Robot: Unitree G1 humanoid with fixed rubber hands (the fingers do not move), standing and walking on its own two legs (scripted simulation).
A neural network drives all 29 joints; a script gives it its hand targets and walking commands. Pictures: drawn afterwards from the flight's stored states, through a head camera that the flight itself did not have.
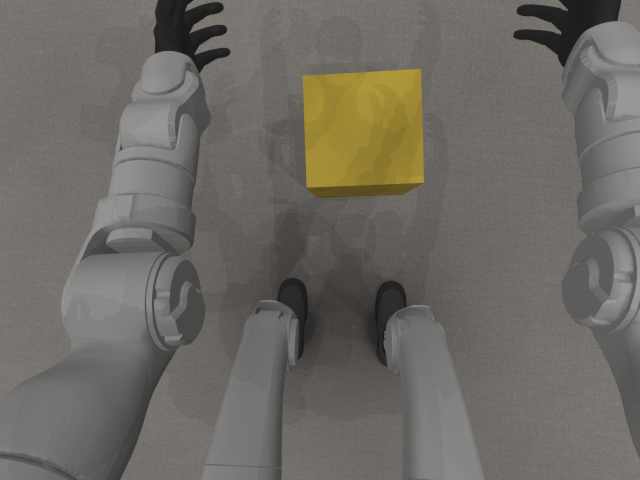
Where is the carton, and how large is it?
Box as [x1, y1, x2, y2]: [303, 69, 423, 197]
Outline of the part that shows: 420,69 303,76 306,185 307,188 317,197 402,194 423,182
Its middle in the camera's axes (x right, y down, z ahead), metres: +0.08 -0.21 +0.82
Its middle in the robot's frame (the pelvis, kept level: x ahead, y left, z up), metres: +0.54 -0.02 -0.52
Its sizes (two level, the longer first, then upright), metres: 0.210 0.200 0.250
